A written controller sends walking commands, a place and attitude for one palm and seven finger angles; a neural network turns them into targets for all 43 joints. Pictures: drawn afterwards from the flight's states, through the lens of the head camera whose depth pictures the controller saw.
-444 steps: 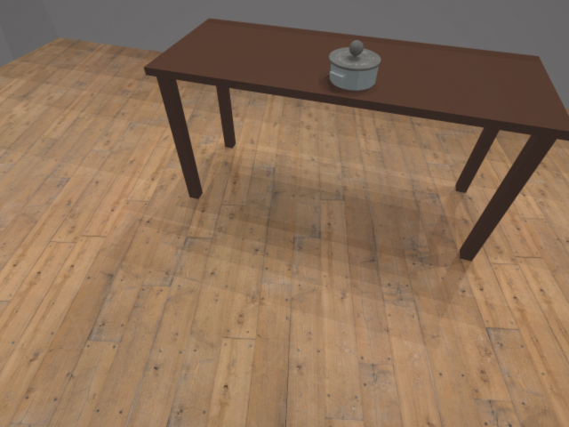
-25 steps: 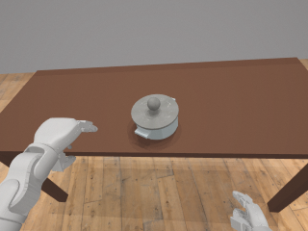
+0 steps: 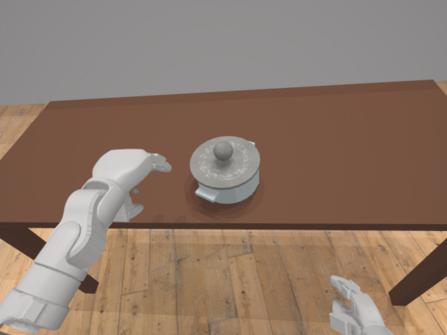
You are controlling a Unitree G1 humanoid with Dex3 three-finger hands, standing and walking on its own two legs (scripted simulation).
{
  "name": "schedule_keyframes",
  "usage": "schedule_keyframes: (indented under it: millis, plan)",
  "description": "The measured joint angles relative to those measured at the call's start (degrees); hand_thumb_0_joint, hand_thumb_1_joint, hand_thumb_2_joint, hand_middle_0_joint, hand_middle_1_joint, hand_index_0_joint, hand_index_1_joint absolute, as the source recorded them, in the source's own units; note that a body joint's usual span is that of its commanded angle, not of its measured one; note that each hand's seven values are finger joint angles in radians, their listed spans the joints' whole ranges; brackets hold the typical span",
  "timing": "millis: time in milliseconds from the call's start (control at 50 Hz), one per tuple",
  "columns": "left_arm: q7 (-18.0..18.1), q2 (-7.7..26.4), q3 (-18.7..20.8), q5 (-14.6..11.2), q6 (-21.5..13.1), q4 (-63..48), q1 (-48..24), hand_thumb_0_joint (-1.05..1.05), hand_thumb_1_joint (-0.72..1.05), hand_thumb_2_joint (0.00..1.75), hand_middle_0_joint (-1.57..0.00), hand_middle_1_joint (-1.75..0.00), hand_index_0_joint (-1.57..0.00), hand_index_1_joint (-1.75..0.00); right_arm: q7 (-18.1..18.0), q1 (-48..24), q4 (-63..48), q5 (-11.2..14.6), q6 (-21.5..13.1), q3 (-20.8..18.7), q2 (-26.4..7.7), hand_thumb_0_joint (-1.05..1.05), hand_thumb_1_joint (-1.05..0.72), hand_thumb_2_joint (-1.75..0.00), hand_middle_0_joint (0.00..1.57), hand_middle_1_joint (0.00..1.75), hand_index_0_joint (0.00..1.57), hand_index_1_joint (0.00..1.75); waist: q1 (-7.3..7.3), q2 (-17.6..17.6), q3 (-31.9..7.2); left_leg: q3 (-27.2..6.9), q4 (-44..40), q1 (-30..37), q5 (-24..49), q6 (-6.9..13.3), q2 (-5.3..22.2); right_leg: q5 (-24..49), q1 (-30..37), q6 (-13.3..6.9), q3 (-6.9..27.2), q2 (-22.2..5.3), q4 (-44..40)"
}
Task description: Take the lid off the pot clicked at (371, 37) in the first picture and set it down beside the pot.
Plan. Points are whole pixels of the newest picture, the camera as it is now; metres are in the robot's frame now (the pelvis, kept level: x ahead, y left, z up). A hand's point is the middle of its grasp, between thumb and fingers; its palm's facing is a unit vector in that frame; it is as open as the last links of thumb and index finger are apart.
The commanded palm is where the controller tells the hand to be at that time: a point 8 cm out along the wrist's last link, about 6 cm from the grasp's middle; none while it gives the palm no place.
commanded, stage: move the open hand above the knob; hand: left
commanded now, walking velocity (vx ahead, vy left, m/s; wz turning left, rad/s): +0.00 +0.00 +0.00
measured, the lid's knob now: (223, 150) +0.51 +0.06 +0.02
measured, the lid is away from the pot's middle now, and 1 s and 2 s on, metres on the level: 0.00 0.00 0.00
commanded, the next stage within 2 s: none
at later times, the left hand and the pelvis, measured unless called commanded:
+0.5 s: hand (165, 157) +0.40 +0.15 +0.12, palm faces -0.17 -0.07 -0.98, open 10.4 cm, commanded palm +0.38 +0.14 +0.17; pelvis +0.02 -0.02 +0.00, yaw +0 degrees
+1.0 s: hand (200, 140) +0.44 +0.08 +0.12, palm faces -0.21 -0.03 -0.98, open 10.4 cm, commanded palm +0.44 +0.08 +0.17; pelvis +0.01 -0.02 +0.00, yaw -1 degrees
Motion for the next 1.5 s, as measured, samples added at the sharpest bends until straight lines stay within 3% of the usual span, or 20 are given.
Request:
schedule_keyframes:
  millis: [80,200,280,360,500,560,620,700,780,860,920,1000,1120,1220,1340,1440,1500]
  plan:
    - [1.0,0.6,-1.6,1.2,-0.5,2.9,-3.8,0.0,-0.32,1.42,-0.83,-0.09,-0.83,-0.08,-0.6,-0.5,0.9,0.1,0.0,0.6,0.2,0.01,-0.9,-0.9,0.2,0.3,0.2,0.3,-0.11,-0.4,0.3,0.1,0.3,-0.2,-0.4,-0.3,0.2,-0.5,-0.4,-0.3,0.1,0.2,0.6]
    - [2.4,-1.8,-0.1,-0.2,3.0,5.4,-6.3,0.0,-0.32,1.42,-0.82,-0.09,-0.83,-0.08,0.4,0.4,0.9,0.5,0.6,0.1,0.1,0.01,-0.9,-0.9,0.2,0.3,0.2,0.3,-0.32,-0.1,-1.2,0.0,0.4,-1.1,-0.7,-0.7,0.5,-1.1,-1.4,-0.6,0.0,0.4,1.0]
    - [1.5,-3.1,-2.7,0.7,3.6,6.1,-6.2,0.0,-0.32,1.42,-0.82,-0.09,-0.82,-0.08,0.4,0.0,0.9,0.7,1.3,0.2,-0.4,0.01,-0.9,-0.9,0.2,0.3,0.2,0.3,-0.58,0.1,-1.3,0.0,0.9,-1.2,-1.4,-0.9,0.7,-1.7,-1.5,-0.7,0.1,0.7,1.5]
    - [1.2,-2.2,-4.7,1.1,3.4,7.8,-9.2,0.0,-0.32,1.42,-0.83,-0.09,-0.83,-0.08,-0.7,-0.9,1.3,0.6,1.2,0.4,-0.4,0.01,-0.9,-0.9,0.2,0.3,0.2,0.3,-1.02,-0.3,-0.3,0.0,1.1,-1.1,-1.5,-1.2,1.0,-2.0,-1.5,-1.1,0.0,0.9,1.9]
    - [2.8,-4.0,-2.8,0.2,5.9,14.0,-13.9,0.0,-0.32,1.42,-0.82,-0.09,-0.83,-0.08,-0.4,-0.6,1.9,1.3,1.7,0.1,-0.6,0.01,-0.9,-0.9,0.2,0.3,0.2,0.3,-1.15,-0.4,-2.1,-0.2,1.3,-1.9,-1.8,-1.7,1.3,-2.4,-2.4,-1.5,-0.1,1.3,2.1]
    - [1.5,-5.0,-5.2,0.8,7.4,15.3,-14.6,0.0,-0.32,1.42,-0.82,-0.09,-0.82,-0.08,-0.2,-0.8,1.5,1.4,2.5,-0.2,-0.7,0.01,-0.9,-0.9,0.2,0.3,0.2,0.3,-1.44,-0.4,-2.0,-0.2,1.8,-2.4,-2.0,-1.7,1.4,-2.6,-2.9,-1.6,-0.1,1.3,2.6]
    - [0.5,-5.5,-7.6,0.9,6.7,14.9,-16.0,0.0,-0.32,1.42,-0.82,-0.09,-0.82,-0.08,-0.8,-1.3,1.7,1.2,2.5,-0.3,-0.6,0.01,-0.9,-0.9,0.2,0.3,0.2,0.3,-1.86,-0.6,-1.2,-0.4,2.0,-2.4,-2.0,-1.7,1.4,-2.7,-2.9,-1.6,-0.3,1.2,2.8]
    - [1.8,-4.9,-6.3,0.8,4.4,17.0,-19.0,0.0,-0.32,1.42,-0.83,-0.09,-0.83,-0.08,-1.9,-1.4,2.5,1.0,1.9,0.3,-0.2,0.01,-0.9,-0.9,0.2,0.3,0.2,0.3,-2.33,-1.0,-1.3,-0.1,1.8,-2.2,-2.0,-1.8,1.5,-2.7,-2.9,-1.7,0.0,1.4,2.8]
    - [3.7,-6.9,-5.4,0.9,7.4,24.6,-23.2,0.0,-0.32,1.42,-0.82,-0.09,-0.83,-0.08,-1.1,-0.4,3.2,1.6,2.7,0.2,0.0,0.01,-0.9,-0.9,0.2,0.3,0.2,0.3,-2.36,-1.4,-2.7,0.0,2.0,-3.2,-2.0,-2.0,1.6,-2.7,-3.9,-1.8,0.1,1.5,3.0]
    - [2.0,-8.4,-9.3,1.2,10.1,25.2,-24.2,0.0,-0.32,1.42,-0.82,-0.09,-0.82,-0.08,-0.3,0.3,2.8,1.5,3.8,-0.5,-0.1,0.01,-0.9,-0.9,0.2,0.3,0.2,0.3,-2.71,-1.1,-2.7,-0.2,2.6,-4.1,-2.1,-1.7,1.4,-2.7,-4.6,-1.7,-0.1,1.2,3.4]
    - [1.3,-9.4,-10.7,0.9,8.1,24.2,-25.0,0.0,-0.32,1.42,-0.82,-0.09,-0.82,-0.08,-1.2,0.2,3.4,1.2,3.4,-0.5,-0.1,0.01,-0.9,-0.9,0.2,0.3,0.2,0.3,-3.08,-0.9,-2.1,-0.2,2.7,-3.9,-2.1,-1.5,1.2,-2.7,-4.3,-1.5,-0.1,1.1,3.4]
    - [3.7,-10.4,-9.2,1.0,6.8,30.6,-29.7,0.0,-0.32,1.42,-0.83,-0.09,-0.83,-0.08,-2.5,0.2,4.9,1.2,2.8,0.3,0.5,0.01,-0.9,-0.9,0.2,0.3,0.2,0.3,-3.76,-1.4,-2.4,0.3,2.1,-3.8,-1.8,-1.4,1.2,-2.4,-4.6,-1.4,0.4,1.1,3.3]
    - [5.3,-13.5,-11.2,1.6,11.5,39.3,-35.9,0.0,-0.32,1.42,-0.82,-0.09,-0.82,-0.08,-1.1,2.2,5.6,1.1,3.6,-0.5,0.9,0.01,-0.9,-0.9,0.2,0.3,0.2,0.3,-4.23,-1.9,-3.5,0.6,2.1,-5.6,-1.5,-1.3,0.9,-2.1,-6.7,-1.3,0.7,0.8,3.7]
    - [4.6,-15.9,-11.0,0.9,9.6,43.1,-38.2,0.0,-0.32,1.42,-0.82,-0.09,-0.82,-0.08,-2.5,2.9,6.9,0.8,2.9,-0.2,0.7,0.01,-0.9,-0.9,0.2,0.3,0.2,0.3,-5.3,-1.8,-3.0,0.8,2.2,-5.7,-1.6,-0.9,0.8,-2.0,-6.8,-1.0,1.0,0.8,3.6]
    - [8.5,-16.7,-8.9,2.0,8.6,51.1,-44.6,0.0,-0.32,1.42,-0.83,-0.09,-0.83,-0.08,-3.2,4.8,8.3,0.4,0.6,-0.4,1.1,0.01,-0.9,-0.89,0.2,0.3,0.2,0.3,-6.46,-2.3,-3.6,1.7,1.5,-6.8,-1.3,-0.9,0.8,-1.8,-8.4,-0.9,1.9,0.8,3.6]
    - [8.9,-17.8,-7.9,2.2,11.6,54.3,-44.8,0.0,-0.32,1.42,-0.82,-0.09,-0.82,-0.08,-2.2,6.6,8.8,0.1,1.8,-0.7,0.5,0.01,-0.9,-0.89,0.2,0.3,0.2,0.3,-6.62,-1.8,-4.6,2.4,0.9,-6.9,-1.4,-0.8,1.0,-1.6,-8.9,-0.7,2.6,1.1,3.0]
    - [7.5,-17.5,-6.4,1.2,10.6,51.2,-42.3,0.0,-0.32,1.42,-0.82,-0.09,-0.82,-0.08,-2.5,7.1,8.6,-0.1,1.4,-0.9,0.4,0.01,-0.9,-0.89,0.2,0.3,0.2,0.3,-6.68,-1.5,-4.3,2.4,0.5,-6.3,-1.5,-0.7,1.1,-1.5,-8.1,-0.7,2.7,1.3,2.3]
